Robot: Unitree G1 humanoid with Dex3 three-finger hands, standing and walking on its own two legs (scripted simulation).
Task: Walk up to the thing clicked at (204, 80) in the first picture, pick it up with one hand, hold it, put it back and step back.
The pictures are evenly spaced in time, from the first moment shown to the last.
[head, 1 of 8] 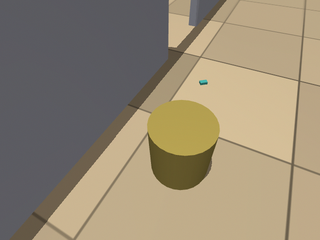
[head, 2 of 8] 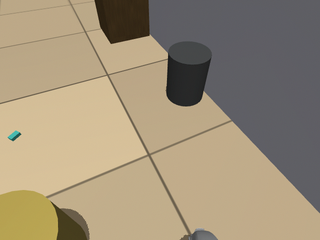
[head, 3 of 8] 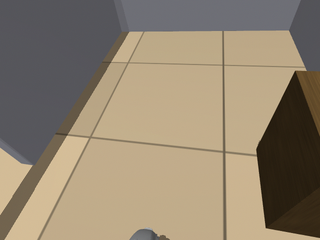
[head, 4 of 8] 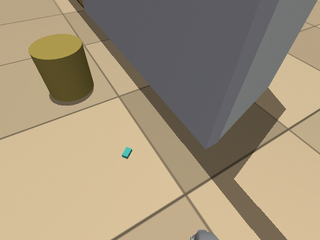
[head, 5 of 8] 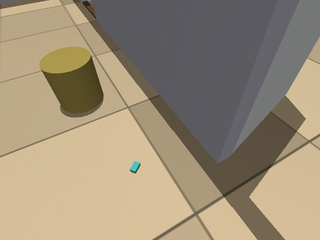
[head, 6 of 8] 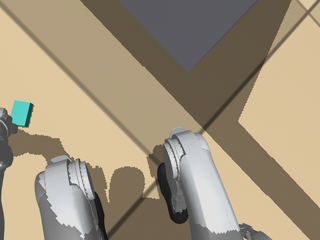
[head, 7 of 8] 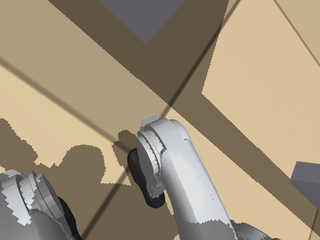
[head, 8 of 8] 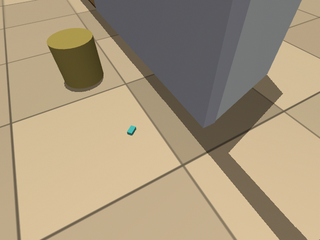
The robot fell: no
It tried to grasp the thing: yes
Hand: left
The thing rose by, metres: 0.00
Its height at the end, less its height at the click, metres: +0.00
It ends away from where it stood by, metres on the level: 0.00
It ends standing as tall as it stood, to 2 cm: yes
